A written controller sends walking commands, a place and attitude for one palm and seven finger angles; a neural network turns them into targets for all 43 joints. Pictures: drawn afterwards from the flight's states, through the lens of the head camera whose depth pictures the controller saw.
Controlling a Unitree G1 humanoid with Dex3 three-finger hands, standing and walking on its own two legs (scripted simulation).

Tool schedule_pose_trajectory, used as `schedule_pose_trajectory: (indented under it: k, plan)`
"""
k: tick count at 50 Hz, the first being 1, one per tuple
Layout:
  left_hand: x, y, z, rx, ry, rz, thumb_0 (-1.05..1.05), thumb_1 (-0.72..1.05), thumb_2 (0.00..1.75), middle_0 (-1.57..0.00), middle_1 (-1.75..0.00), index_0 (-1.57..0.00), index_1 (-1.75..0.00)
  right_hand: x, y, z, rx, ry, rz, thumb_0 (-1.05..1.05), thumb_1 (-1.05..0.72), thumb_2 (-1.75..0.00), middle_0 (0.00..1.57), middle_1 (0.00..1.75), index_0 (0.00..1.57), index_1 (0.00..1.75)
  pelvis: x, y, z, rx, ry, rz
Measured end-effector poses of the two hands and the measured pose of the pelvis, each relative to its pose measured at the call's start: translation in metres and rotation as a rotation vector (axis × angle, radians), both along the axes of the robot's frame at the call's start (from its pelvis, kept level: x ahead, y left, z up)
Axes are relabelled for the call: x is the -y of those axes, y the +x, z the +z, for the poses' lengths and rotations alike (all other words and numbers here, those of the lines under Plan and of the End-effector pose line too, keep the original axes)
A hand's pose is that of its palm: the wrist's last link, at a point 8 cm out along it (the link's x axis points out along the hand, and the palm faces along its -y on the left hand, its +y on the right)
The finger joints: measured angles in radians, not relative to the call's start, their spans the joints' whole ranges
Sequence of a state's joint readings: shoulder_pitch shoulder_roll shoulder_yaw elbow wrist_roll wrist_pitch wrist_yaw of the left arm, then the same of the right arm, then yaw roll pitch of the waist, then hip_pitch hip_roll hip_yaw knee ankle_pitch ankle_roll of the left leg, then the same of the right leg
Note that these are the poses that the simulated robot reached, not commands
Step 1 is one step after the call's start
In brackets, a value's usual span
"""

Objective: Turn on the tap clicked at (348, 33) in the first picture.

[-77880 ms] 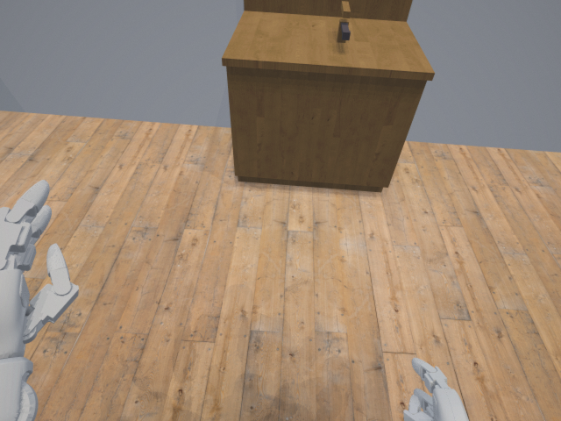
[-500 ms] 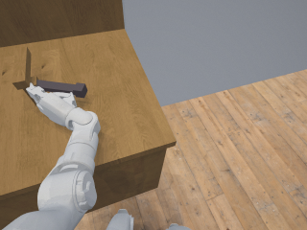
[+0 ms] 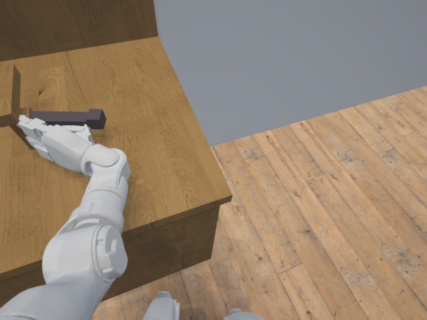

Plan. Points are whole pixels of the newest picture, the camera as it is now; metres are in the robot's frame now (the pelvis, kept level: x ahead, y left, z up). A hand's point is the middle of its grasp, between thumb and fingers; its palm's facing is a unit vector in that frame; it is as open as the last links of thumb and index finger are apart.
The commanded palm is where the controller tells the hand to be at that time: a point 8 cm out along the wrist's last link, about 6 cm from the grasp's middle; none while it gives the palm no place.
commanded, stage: push the lever round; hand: left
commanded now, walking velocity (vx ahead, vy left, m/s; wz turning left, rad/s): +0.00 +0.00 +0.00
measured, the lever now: (96, 119) +0.49 +0.20 +0.08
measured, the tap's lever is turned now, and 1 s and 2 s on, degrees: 71 75 76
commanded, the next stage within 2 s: none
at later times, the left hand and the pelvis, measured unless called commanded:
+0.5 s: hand (88, 128) +0.48 +0.22 +0.07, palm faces +0.87 -0.48 -0.13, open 8.2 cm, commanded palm +0.47 +0.23 +0.07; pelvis -0.01 -0.01 +0.00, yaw -1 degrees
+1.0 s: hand (88, 127) +0.48 +0.22 +0.07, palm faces +0.87 -0.48 -0.14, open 8.3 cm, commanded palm +0.47 +0.23 +0.07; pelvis -0.01 -0.03 -0.01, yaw -1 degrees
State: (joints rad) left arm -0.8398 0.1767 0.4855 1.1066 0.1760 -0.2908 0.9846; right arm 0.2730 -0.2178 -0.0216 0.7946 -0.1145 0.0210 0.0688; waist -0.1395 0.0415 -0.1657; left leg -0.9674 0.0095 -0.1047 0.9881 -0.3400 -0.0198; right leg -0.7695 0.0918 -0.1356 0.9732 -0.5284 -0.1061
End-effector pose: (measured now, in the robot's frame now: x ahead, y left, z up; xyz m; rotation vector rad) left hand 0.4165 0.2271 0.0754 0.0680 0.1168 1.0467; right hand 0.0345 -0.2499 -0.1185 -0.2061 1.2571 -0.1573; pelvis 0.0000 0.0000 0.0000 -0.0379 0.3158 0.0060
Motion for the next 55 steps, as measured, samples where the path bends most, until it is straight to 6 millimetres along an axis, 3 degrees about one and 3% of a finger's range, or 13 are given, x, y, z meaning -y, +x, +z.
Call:
schedule_pose_trajectory:
  k: [39,55]
  plan:
    - [0.002,0.004,0.002,-0.026,-0.001,0.018,0.02,0.95,0.93,0.0,-0.08,0.0,-0.04,0.023,-0.027,0.001,0.014,-0.026,-0.029,0.01,-0.91,-0.89,0.21,0.3,0.2,0.3,0.021,-0.01,-0.003,-0.012,0.009,-0.014]
    - [0.002,0.005,0.002,-0.036,0.002,0.026,0.02,0.95,0.92,0.0,-0.08,0.0,-0.03,0.039,-0.026,-0.005,0.028,-0.02,-0.019,0.01,-0.91,-0.89,0.21,0.3,0.2,0.3,0.036,-0.011,-0.008,-0.023,0.02,-0.017]
